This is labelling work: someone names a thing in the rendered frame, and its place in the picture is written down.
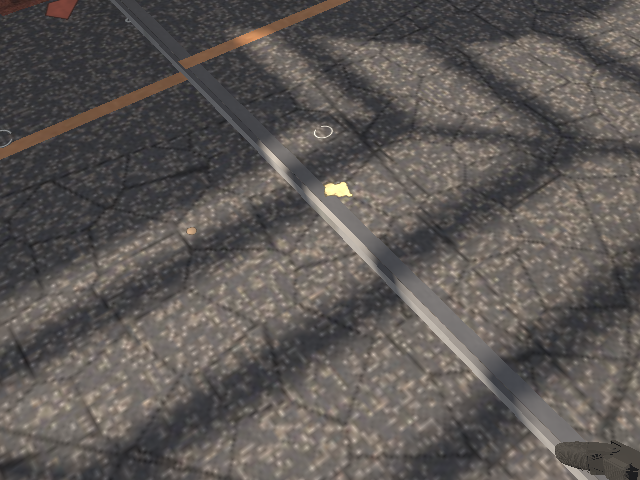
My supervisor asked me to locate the right robot hand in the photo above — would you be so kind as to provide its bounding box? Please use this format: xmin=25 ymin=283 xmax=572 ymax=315
xmin=555 ymin=440 xmax=640 ymax=480

